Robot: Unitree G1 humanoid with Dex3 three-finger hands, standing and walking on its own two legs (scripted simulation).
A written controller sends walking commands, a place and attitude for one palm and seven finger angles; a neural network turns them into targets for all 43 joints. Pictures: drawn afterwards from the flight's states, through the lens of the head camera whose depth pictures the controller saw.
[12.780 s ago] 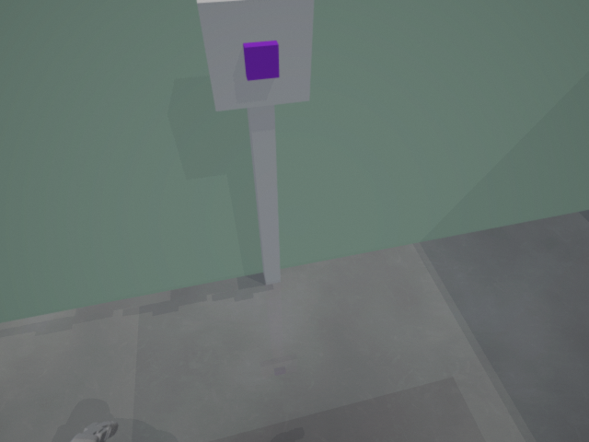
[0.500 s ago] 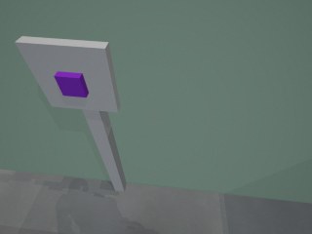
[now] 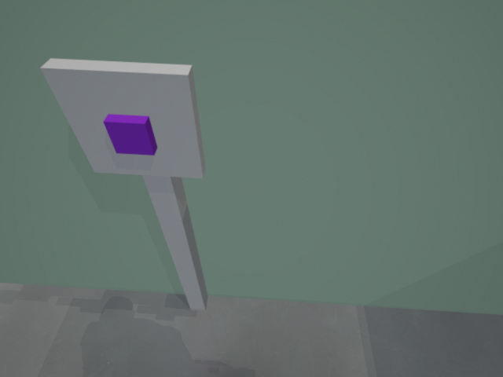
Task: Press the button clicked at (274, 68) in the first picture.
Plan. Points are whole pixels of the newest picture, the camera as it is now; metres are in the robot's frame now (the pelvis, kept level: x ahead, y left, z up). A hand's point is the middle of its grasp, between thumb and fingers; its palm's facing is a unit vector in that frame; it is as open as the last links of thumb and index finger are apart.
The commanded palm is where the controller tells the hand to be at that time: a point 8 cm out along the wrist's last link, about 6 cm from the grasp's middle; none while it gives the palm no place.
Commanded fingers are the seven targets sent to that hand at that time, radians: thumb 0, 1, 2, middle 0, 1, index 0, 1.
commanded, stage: look again from close up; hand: left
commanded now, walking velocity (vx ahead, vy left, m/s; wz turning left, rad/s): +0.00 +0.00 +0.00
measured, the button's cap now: (132, 134) +0.45 +0.23 +0.15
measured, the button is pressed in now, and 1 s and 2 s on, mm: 0 0 0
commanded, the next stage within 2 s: raise the hand and make a fist in 0.06 s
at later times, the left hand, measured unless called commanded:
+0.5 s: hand (149, 355) +0.16 +0.16 -0.01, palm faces -0.02 -1.00 -0.03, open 6.0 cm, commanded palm +0.11 +0.23 -0.02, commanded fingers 0.00 0.90 0.90 -0.69 -0.84 -0.69 -0.84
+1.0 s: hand (126, 340) +0.16 +0.18 +0.04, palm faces +0.03 -1.00 -0.06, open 3.1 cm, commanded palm +0.13 +0.23 +0.05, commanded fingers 0.00 0.90 0.90 -1.30 -1.50 -1.30 -1.50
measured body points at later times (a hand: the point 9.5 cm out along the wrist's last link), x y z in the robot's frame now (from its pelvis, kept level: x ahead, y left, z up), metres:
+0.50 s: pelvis -0.04 -0.03 -0.05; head -0.02 -0.02 +0.40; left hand +0.15 +0.21 +0.00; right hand +0.17 -0.28 -0.10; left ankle +0.01 +0.09 -0.73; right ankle -0.06 -0.11 -0.73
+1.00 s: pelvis -0.04 -0.03 -0.03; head -0.03 -0.04 +0.42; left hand +0.16 +0.23 +0.05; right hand +0.11 -0.27 -0.12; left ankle +0.01 +0.09 -0.73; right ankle -0.06 -0.11 -0.73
